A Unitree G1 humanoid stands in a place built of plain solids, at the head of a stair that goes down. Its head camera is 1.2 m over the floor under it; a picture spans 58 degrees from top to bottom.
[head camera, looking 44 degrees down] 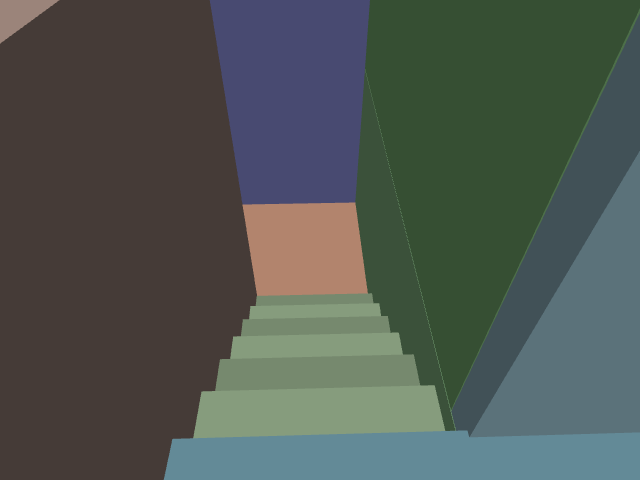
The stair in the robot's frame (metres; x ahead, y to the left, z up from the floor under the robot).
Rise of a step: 0.19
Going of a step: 0.23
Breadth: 0.80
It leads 1 degrees to the left of straight ahead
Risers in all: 7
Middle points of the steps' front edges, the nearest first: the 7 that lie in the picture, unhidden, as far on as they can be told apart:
0.48 0.00 0.00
0.71 0.00 -0.19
0.95 0.01 -0.38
1.18 0.02 -0.57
1.42 0.02 -0.76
1.65 0.03 -0.95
1.89 0.04 -1.14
